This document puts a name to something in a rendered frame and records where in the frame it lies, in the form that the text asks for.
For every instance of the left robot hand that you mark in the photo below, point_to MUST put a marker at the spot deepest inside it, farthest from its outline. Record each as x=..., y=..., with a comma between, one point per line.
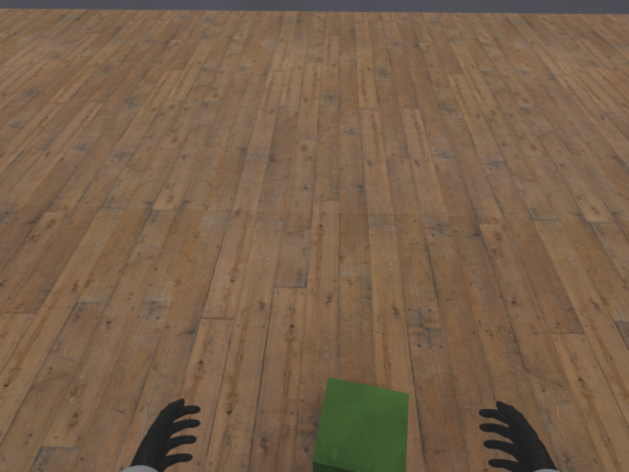
x=157, y=443

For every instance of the right robot hand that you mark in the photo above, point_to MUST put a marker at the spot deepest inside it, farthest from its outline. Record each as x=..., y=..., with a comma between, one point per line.
x=526, y=447

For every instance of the carton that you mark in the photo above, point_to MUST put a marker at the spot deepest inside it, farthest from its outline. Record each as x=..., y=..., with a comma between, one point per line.
x=362, y=428

